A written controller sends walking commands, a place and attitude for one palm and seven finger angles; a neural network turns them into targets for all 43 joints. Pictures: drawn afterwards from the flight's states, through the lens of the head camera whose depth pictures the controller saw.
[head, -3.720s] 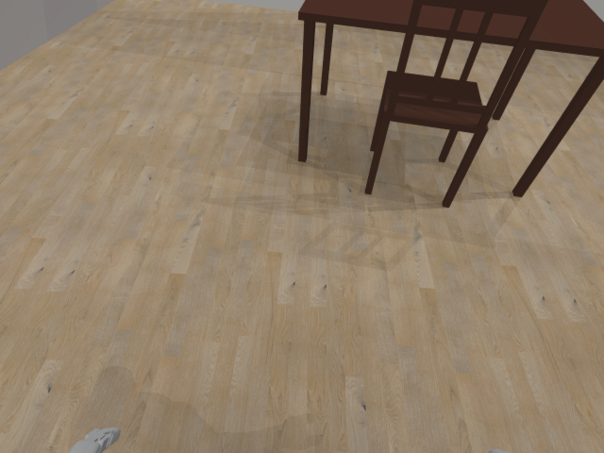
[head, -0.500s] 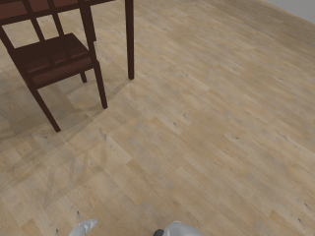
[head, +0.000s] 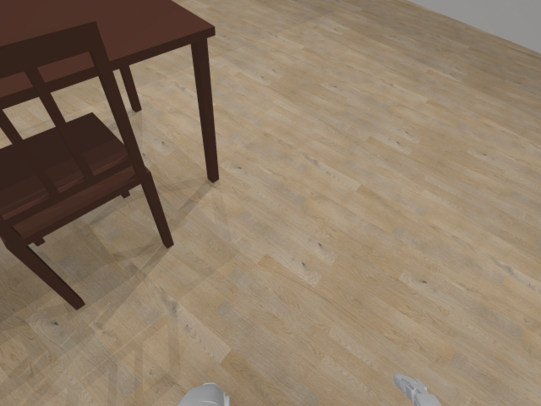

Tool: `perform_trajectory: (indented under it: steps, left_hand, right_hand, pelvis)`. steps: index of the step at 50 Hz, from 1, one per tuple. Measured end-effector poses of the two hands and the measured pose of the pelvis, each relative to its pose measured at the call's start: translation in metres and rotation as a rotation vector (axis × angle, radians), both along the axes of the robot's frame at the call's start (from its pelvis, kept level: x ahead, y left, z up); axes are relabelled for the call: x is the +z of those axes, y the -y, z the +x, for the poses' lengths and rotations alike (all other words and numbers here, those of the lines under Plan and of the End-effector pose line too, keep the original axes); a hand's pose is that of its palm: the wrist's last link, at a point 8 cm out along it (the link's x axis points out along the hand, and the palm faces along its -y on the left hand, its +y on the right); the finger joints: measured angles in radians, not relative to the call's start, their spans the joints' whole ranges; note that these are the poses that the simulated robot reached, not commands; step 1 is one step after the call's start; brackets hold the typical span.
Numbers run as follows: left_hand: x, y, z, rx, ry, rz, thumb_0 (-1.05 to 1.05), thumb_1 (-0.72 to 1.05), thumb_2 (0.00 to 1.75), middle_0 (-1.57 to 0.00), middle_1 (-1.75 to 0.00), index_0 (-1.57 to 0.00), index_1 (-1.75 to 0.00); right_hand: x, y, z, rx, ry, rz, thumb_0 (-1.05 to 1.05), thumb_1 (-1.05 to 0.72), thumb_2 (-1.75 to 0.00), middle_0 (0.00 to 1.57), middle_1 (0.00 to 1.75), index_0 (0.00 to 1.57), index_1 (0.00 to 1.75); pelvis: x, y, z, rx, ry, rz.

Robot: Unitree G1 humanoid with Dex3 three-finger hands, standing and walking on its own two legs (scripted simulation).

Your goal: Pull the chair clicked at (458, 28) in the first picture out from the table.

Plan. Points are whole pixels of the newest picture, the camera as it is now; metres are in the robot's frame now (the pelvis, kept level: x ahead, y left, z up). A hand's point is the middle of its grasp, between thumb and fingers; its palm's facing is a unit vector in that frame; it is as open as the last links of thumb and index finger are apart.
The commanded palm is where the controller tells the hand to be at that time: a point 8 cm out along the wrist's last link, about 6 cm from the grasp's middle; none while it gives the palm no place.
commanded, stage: walk to a spot facing it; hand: left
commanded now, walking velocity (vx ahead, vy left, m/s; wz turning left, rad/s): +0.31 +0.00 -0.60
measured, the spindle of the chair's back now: (21, 147) +0.56 +0.62 -0.06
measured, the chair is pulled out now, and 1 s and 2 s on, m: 0.00 0.00 0.00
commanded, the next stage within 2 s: turn to face it in 0.42 s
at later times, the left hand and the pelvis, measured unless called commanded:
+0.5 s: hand (228, 284) +0.35 +0.12 -0.15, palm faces -0.30 -0.92 -0.25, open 7.4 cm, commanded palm none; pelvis +0.17 -0.04 -0.01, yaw -18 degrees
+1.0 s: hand (221, 295) +0.33 +0.13 -0.17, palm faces -0.09 -0.99 -0.13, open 7.3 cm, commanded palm none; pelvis +0.22 -0.03 +0.01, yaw -7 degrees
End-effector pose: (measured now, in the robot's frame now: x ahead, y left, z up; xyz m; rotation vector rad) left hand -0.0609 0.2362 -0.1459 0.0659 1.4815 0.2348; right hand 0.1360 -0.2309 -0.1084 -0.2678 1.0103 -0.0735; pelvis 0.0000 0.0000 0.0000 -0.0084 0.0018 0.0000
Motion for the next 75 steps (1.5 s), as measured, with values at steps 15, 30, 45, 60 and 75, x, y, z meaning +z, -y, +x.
perform_trajectory:
  steps: [15,30,45,60,75]
  left_hand:
    - [0.033,-0.007,0.268,-0.264,0.262,-0.01,0.0,0.91,0.9,-0.19,-0.3,-0.2,-0.3]
    - [0.033,0.092,0.43,-0.535,0.354,0.045,0.0,0.91,0.9,-0.2,-0.3,-0.2,-0.3]
    - [0.023,0.103,0.419,-0.358,0.384,-0.083,0.0,0.9,0.9,-0.2,-0.3,-0.21,-0.3]
    - [0.03,-0.008,0.344,-0.15,0.162,0.077,0.0,0.91,0.9,-0.19,-0.3,-0.2,-0.3]
    - [0.053,0.057,0.369,-0.083,0.401,0.14,0.0,0.91,0.9,-0.2,-0.3,-0.2,-0.3]
  right_hand:
    - [0.004,0.001,-0.055,-0.36,-0.239,0.017,-0.01,-0.94,-0.9,0.2,0.3,0.21,0.3]
    - [-0.04,0.047,-0.03,-0.558,-0.35,0.122,0.01,-0.91,-0.9,0.2,0.3,0.2,0.3]
    - [-0.011,0.04,0.045,-0.41,-0.301,0.076,0.0,-0.92,-0.9,0.2,0.3,0.2,0.3]
    - [0.008,0.024,0.085,-0.258,-0.313,0.014,0.0,-0.91,-0.9,0.2,0.3,0.21,0.3]
    - [-0.02,0.105,0.141,-0.103,-0.243,0.011,0.0,-0.9,-0.9,0.2,0.3,0.21,0.3]
  pelvis:
    - [0.024,-0.011,0.107,-0.177,0.012,0.01]
    - [0.002,0.051,0.182,-0.342,0.015,0.022]
    - [0.014,0.044,0.213,-0.189,0.005,-0.027]
    - [0.027,0.021,0.221,-0.05,-0.034,-0.031]
    - [0.013,0.077,0.208,0.132,-0.017,0.01]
